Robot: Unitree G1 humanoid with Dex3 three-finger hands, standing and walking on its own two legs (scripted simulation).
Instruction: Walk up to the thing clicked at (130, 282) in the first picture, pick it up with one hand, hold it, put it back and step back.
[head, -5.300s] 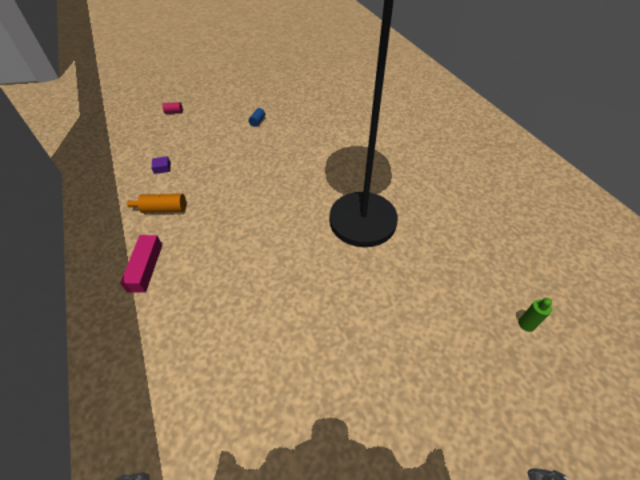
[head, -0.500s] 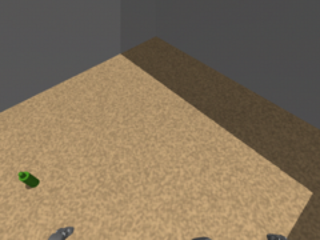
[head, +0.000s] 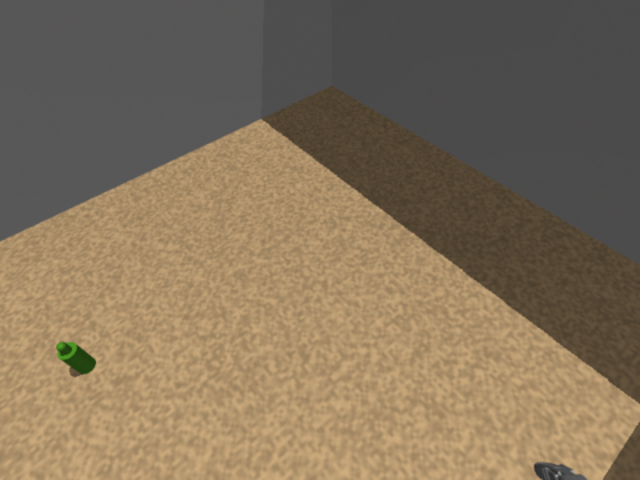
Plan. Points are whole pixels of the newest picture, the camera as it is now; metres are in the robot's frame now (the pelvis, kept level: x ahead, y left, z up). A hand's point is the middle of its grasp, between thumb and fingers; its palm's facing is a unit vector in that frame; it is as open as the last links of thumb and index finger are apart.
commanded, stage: stand
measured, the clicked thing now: out of the picture -0.89 +0.70 -0.75
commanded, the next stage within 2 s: walk up in 1.90 s
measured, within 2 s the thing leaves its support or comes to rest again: neither
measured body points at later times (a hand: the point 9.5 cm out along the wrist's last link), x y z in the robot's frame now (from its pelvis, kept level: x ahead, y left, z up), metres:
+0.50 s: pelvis +0.00 +0.00 +0.00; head +0.01 +0.01 +0.45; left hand +0.08 +0.31 -0.13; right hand +0.07 -0.30 -0.13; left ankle -0.02 +0.14 -0.75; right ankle +0.03 -0.15 -0.75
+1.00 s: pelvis +0.00 +0.01 +0.00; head +0.02 +0.01 +0.45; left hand +0.07 +0.31 -0.13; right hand +0.09 -0.30 -0.13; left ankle -0.02 +0.14 -0.75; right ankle +0.03 -0.15 -0.75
